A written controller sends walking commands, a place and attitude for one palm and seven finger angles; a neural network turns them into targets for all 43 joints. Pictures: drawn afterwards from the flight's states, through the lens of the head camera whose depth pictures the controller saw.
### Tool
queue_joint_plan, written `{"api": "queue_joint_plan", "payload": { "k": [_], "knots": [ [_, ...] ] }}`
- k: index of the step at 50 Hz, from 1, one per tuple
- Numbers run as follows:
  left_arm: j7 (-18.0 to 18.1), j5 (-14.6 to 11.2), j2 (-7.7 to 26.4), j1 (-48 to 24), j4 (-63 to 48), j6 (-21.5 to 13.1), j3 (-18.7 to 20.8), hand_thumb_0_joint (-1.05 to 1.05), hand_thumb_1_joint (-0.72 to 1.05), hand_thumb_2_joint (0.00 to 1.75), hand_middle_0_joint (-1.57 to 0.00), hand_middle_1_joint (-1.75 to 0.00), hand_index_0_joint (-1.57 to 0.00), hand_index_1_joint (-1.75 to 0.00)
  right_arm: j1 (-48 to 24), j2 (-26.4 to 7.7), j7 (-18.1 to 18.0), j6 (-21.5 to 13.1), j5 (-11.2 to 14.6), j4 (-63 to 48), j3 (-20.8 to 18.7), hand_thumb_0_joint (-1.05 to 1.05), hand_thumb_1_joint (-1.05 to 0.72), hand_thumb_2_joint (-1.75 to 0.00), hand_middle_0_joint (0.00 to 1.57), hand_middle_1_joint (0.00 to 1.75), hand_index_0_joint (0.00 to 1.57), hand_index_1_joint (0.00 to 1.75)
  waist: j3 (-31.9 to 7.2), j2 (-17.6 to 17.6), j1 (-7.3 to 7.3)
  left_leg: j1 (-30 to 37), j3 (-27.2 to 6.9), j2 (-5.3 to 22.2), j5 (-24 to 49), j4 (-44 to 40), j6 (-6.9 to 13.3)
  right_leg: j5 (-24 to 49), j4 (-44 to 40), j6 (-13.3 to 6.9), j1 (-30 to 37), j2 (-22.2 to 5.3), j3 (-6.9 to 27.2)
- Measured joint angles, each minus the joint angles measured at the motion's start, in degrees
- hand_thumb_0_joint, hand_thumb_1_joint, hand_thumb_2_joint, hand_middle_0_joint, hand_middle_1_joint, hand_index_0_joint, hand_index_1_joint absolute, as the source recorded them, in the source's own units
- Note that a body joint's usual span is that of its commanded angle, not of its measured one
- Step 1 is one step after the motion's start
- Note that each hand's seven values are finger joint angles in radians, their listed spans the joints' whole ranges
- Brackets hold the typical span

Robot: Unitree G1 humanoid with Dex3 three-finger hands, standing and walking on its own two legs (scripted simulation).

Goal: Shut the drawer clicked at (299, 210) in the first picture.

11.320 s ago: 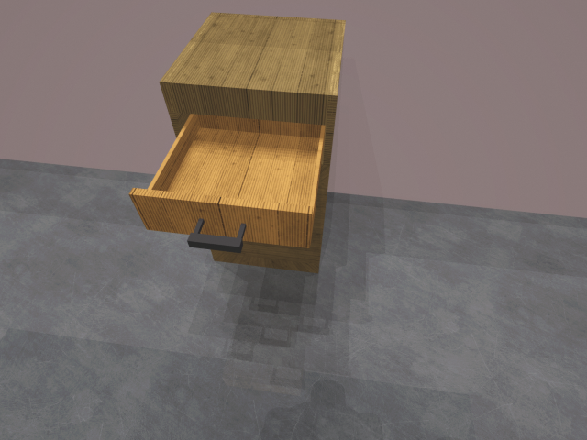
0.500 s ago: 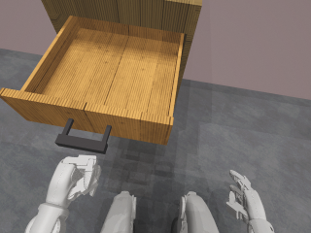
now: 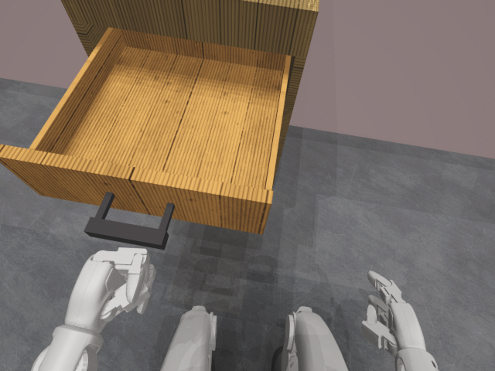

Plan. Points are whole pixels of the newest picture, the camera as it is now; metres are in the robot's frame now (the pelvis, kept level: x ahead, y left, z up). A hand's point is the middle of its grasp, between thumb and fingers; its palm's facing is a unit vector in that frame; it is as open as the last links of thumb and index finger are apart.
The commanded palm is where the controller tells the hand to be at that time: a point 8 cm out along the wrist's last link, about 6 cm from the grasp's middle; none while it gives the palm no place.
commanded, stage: push the drawer shut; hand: left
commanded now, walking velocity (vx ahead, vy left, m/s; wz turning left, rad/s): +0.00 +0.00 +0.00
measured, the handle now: (133, 219) +0.33 +0.19 +0.03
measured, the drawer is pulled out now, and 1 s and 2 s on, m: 0.30 0.20 0.08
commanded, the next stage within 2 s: none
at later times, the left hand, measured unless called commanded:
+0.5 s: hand (149, 268) +0.26 +0.16 +0.02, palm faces -0.17 -0.98 -0.04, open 3.0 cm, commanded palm +0.29 +0.20 +0.03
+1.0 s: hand (173, 218) +0.34 +0.13 +0.02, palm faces -0.16 -0.99 -0.06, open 3.4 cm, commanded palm +0.34 +0.18 +0.03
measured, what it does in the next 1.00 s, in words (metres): stands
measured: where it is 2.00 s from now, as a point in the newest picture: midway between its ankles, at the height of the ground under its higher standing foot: outside the picture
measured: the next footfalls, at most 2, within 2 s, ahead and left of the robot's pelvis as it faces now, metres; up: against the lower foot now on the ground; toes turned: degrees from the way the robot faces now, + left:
none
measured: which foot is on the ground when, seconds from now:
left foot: down 0.00-1.00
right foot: down 0.00-1.00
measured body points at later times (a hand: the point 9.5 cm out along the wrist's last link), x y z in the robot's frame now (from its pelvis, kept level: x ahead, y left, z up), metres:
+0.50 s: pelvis -0.01 +0.01 +0.00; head +0.11 +0.03 +0.43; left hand +0.27 +0.21 +0.03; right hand +0.18 -0.23 -0.09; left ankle +0.02 +0.11 -0.58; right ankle +0.04 -0.12 -0.58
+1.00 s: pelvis -0.02 +0.01 +0.01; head +0.11 +0.03 +0.44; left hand +0.34 +0.19 +0.03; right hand +0.14 -0.24 -0.09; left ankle +0.02 +0.11 -0.58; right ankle +0.04 -0.12 -0.58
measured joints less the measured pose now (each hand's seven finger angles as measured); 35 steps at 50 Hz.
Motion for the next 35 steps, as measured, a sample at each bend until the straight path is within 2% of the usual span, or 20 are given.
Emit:
{"api": "queue_joint_plan", "payload": {
  "k": [10, 19, 27, 35],
  "knots": [
    [-0.8, 0.1, 1.2, -5.2, 3.4, -0.1, 0.4, 0.0, 0.86, 0.91, -1.4, -1.6, -1.4, -1.6, 0.1, -0.7, -0.1, -0.6, -0.3, 0.7, 0.7, 0.01, -0.9, -0.9, 0.2, 0.3, 0.21, 0.3, 0.3, -0.1, -0.13, -1.1, -0.2, -0.1, 0.1, 0.6, 0.2, 0.1, 0.3, 0.1, -0.9, -0.1, -0.2],
    [0.3, 0.6, 1.0, -8.6, 6.1, -0.1, -0.9, -0.01, 0.82, 0.93, -1.4, -1.6, -1.4, -1.6, 0.6, -1.2, -0.2, -1.1, -0.5, 2.3, 1.3, 0.01, -0.9, -0.9, 0.2, 0.3, 0.21, 0.3, 0.7, 0.3, 0.16, -1.3, -0.2, -0.8, 1.1, 0.0, 0.6, 1.0, -0.5, 0.6, -0.7, -0.6, -0.2],
    [2.0, 1.9, 0.8, -16.6, 11.4, 0.8, -2.5, -0.02, 0.8, 0.97, -1.4, -1.6, -1.4, -1.6, 0.2, -1.5, -0.6, -1.1, -0.6, 4.1, 1.9, 0.01, -0.9, -0.9, 0.2, 0.3, 0.21, 0.3, 1.2, 0.1, 0.34, -1.8, -0.2, -1.5, 2.2, -0.1, 0.9, 1.9, -0.5, 0.8, -0.9, -1.3, -0.2],
    [4.4, 3.2, 0.4, -24.6, 17.7, 2.8, -3.5, 0.0, 0.85, 0.99, -1.4, -1.6, -1.4, -1.6, 0.4, -1.2, -0.5, -0.4, -0.6, 4.8, 2.4, 0.01, -0.9, -0.9, 0.2, 0.3, 0.21, 0.3, 1.3, -0.1, -0.52, -1.0, 0.2, -1.7, 3.5, -1.7, 1.1, 3.2, -1.9, 0.9, -0.3, -1.5, 0.2]
  ]
}}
